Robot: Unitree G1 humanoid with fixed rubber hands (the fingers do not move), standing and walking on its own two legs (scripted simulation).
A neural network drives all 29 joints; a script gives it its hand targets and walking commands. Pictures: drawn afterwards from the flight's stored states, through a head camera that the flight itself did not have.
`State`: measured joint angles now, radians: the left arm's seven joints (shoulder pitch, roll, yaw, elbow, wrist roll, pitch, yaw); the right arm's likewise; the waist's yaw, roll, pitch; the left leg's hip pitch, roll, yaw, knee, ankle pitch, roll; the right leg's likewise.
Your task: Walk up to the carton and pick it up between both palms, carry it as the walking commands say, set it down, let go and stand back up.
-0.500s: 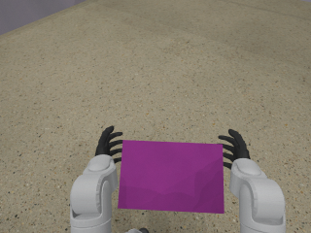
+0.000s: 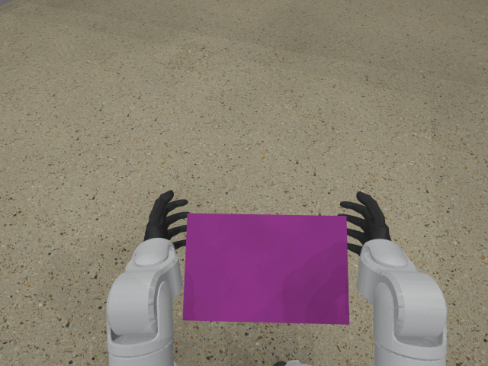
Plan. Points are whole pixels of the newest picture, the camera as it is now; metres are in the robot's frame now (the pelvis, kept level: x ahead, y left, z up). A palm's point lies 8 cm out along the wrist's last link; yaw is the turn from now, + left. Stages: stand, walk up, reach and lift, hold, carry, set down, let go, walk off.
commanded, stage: carry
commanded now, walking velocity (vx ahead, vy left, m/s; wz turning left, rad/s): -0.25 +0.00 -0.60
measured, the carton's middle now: (262, 258) +0.30 +0.00 +0.00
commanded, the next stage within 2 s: none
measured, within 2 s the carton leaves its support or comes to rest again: neither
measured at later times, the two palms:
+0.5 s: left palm out of the picture +0.12 +0.00 +0.10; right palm out of the picture -0.01 -0.27 +0.09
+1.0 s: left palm out of the picture -0.06 +0.03 +0.12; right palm out of the picture -0.22 -0.22 +0.12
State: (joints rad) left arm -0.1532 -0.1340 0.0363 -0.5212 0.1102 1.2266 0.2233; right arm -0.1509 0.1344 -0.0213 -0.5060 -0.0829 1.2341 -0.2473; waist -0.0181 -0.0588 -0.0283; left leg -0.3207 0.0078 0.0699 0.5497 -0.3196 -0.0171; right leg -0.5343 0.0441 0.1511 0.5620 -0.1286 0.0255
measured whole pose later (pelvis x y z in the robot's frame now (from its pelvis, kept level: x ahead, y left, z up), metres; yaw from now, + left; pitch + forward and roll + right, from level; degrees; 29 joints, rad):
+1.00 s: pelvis -0.36 +0.04 +0.01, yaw -35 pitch +2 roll -4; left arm -0.15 -0.13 0.02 -0.53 0.10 1.27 0.24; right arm -0.12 0.13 -0.03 -0.50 -0.10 1.23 -0.21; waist 0.04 0.01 -0.02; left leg -0.35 0.16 0.16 0.55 -0.24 0.01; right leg -0.48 -0.01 -0.05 1.01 -0.44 0.07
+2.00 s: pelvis -0.64 +0.23 +0.01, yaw -42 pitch +2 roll +1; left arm -0.12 -0.13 0.02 -0.43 0.11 1.24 0.21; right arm -0.11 0.13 -0.02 -0.45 -0.10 1.27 -0.23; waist -0.04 0.01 -0.06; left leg -0.58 0.00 0.05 1.06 -0.39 -0.04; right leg -0.27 -0.06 -0.11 0.49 -0.25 -0.01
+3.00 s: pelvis -0.71 +0.38 +0.01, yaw -25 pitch +2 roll -1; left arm -0.11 -0.13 0.03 -0.39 0.11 1.24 0.22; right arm -0.10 0.13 -0.03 -0.37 -0.12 1.23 -0.20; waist 0.03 -0.01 -0.11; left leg -0.37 -0.03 0.06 0.49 -0.16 0.06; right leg -0.33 -0.08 -0.06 0.51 -0.23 0.02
